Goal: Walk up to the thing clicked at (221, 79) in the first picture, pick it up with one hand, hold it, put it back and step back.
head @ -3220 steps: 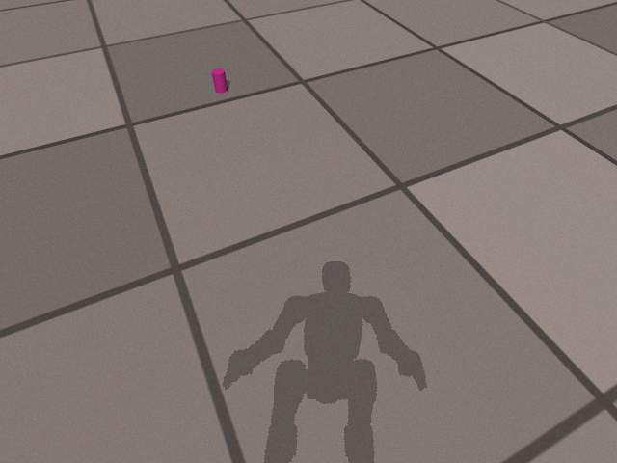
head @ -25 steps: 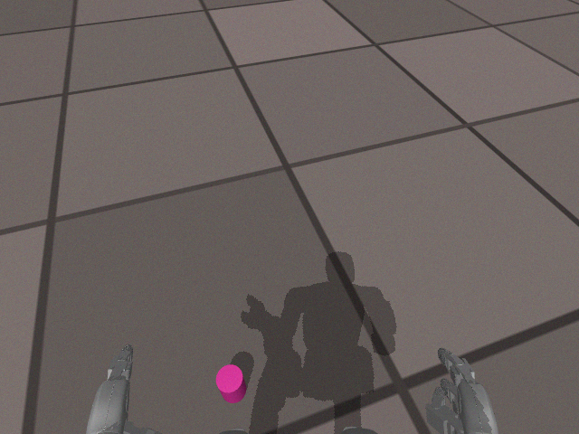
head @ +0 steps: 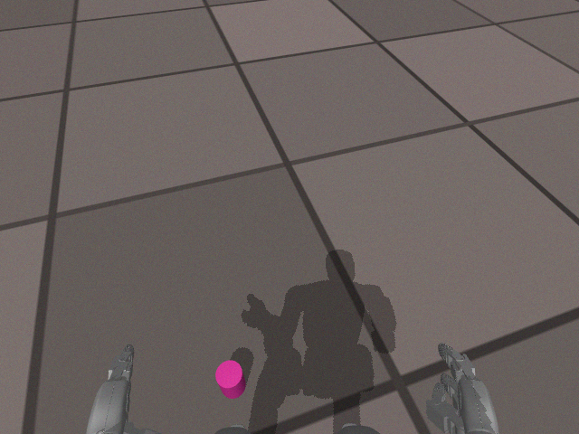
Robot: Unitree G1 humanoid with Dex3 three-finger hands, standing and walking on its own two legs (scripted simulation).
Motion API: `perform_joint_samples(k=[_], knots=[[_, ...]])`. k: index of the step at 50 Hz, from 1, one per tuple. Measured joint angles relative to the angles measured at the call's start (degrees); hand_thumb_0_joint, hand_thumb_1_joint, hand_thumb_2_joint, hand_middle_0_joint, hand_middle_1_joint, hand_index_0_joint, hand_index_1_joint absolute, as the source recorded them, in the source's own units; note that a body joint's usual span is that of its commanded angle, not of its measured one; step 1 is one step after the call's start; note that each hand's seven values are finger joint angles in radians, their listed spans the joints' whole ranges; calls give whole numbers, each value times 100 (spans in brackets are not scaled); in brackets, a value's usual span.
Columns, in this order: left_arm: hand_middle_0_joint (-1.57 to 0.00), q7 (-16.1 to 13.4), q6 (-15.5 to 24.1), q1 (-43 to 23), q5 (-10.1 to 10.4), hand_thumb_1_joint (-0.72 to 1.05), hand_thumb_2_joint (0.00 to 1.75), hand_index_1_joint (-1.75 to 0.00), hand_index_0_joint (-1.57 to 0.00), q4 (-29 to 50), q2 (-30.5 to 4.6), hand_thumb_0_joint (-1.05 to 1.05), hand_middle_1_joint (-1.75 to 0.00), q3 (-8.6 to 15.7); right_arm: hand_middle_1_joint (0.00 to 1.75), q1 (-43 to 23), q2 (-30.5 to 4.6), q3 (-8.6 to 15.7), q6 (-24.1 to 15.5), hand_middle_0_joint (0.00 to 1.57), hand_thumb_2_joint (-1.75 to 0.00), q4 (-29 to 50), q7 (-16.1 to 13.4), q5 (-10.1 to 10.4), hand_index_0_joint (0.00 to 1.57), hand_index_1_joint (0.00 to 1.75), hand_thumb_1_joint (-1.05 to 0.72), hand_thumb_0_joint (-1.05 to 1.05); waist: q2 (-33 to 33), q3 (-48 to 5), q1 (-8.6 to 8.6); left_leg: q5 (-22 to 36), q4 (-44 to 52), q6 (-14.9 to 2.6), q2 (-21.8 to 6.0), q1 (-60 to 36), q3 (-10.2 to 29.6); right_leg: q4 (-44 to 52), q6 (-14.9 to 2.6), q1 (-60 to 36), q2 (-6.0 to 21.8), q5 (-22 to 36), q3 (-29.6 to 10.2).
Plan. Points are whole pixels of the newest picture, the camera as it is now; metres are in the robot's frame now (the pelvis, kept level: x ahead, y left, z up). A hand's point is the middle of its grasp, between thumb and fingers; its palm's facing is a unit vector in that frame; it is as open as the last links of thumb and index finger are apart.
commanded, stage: home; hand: left
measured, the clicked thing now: (231, 379) +0.37 +0.17 -0.66
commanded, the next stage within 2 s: stand in 0.68 s
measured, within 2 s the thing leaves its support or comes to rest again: neither
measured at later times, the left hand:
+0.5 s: hand (158, 406) +0.18 +0.18 -0.05, palm faces +0.10 -0.96 -0.27, open 17.5 cm
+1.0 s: hand (156, 413) +0.17 +0.18 -0.05, palm faces +0.11 -0.95 -0.28, open 15.3 cm
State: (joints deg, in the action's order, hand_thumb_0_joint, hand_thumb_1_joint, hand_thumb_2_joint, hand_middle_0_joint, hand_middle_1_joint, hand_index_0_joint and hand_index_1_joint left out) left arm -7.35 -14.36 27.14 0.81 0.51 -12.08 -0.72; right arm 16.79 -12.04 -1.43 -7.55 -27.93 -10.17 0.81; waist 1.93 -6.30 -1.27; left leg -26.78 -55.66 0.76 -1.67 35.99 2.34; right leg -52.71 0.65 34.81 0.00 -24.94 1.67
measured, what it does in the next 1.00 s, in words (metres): stands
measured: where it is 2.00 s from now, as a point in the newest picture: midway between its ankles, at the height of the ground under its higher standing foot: outside the picture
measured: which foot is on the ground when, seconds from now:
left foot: down 0.00-1.00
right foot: down 0.00-1.00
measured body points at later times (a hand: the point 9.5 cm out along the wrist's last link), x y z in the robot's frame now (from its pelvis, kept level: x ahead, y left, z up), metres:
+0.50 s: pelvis +0.01 +0.00 +0.00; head +0.02 +0.01 +0.45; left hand +0.17 +0.23 -0.03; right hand +0.17 -0.24 -0.07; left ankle +0.02 +0.12 -0.69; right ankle +0.02 -0.13 -0.69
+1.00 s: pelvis +0.00 +0.00 +0.00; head +0.01 +0.00 +0.45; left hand +0.16 +0.23 -0.03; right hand +0.16 -0.24 -0.07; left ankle +0.02 +0.12 -0.69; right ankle +0.02 -0.13 -0.69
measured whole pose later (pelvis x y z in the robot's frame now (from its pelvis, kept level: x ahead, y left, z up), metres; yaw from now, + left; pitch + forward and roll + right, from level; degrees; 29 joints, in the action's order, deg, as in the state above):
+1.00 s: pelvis +0.00 +0.00 +0.00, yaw +0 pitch +7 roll -2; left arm -7.4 -14.3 27.0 0.6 0.0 -11.9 -0.7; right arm 16.9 -11.7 -1.4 -7.9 -28.8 -10.2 0.5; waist 2.0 -6.4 -1.0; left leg -27.0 -55.7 0.6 -1.5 35.5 2.3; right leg -52.5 0.9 34.2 0.1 -25.1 1.7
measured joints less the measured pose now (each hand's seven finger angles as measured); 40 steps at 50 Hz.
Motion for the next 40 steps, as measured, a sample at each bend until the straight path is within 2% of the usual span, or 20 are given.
perform_joint_samples(k=[40], knots=[[-5, -2, -15, -33, -8, -56, 3, -5, -6, -22, 1, -1, -5, 13, 30, 7, 26, -3, -18, 20, -90, -64, 13, -18, 21, 30, -90, 1, 11, 7, 19, -32, -4, -30, 15, -42, -11, 27, 30, -57, 14, -15, -11]])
